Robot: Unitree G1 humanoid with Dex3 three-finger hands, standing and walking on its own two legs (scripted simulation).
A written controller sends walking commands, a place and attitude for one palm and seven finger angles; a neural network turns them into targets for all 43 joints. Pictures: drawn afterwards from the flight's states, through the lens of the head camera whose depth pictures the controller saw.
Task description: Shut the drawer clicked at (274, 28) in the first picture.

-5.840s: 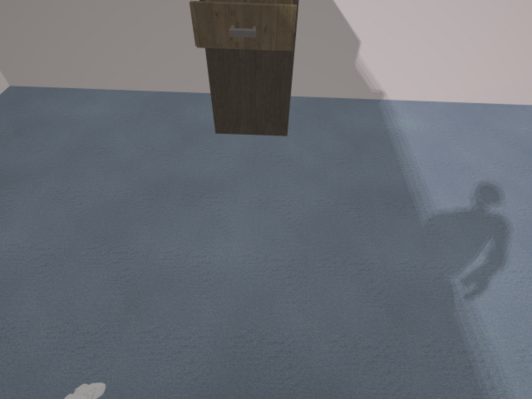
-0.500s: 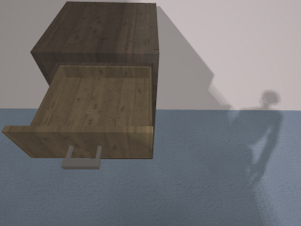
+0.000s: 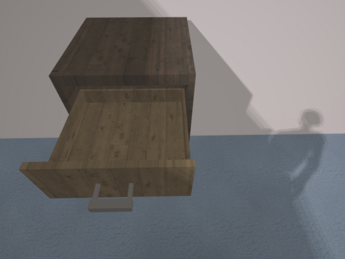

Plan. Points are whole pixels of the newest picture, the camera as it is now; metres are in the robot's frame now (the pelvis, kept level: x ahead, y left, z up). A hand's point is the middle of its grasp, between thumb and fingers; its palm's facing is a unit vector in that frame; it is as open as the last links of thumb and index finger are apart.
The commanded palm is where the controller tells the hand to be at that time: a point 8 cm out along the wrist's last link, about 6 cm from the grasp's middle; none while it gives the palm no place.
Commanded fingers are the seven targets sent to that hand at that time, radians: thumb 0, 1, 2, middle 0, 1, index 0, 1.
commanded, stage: come to a stop and stand still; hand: left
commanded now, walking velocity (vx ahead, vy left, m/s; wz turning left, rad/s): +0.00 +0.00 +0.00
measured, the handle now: (112, 196) +0.26 +0.17 -0.02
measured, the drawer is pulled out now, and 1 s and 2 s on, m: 0.30 0.30 0.29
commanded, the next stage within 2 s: look again from close up in 0.82 s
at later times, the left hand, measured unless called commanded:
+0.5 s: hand out of the picture +0.01 +0.15 -0.17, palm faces +0.00 -0.97 -0.23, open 7.4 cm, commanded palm none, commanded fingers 0.00 0.90 0.90 -0.20 -0.30 -0.20 -0.30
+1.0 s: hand out of the picture -0.01 +0.11 -0.17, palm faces +0.01 -0.98 -0.20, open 7.4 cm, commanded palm none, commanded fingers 0.00 0.90 0.90 -0.20 -0.30 -0.20 -0.30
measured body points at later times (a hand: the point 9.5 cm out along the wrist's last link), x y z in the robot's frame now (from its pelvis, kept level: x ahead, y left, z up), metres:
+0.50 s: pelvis +0.01 -0.03 +0.01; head +0.01 -0.04 +0.45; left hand +0.02 +0.20 -0.15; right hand -0.01 -0.25 -0.16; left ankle -0.02 +0.06 -0.73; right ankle +0.01 -0.16 -0.73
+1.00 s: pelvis +0.00 -0.05 +0.01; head +0.01 -0.06 +0.46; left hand -0.01 +0.17 -0.15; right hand -0.03 -0.25 -0.16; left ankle -0.02 +0.06 -0.73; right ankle +0.01 -0.16 -0.73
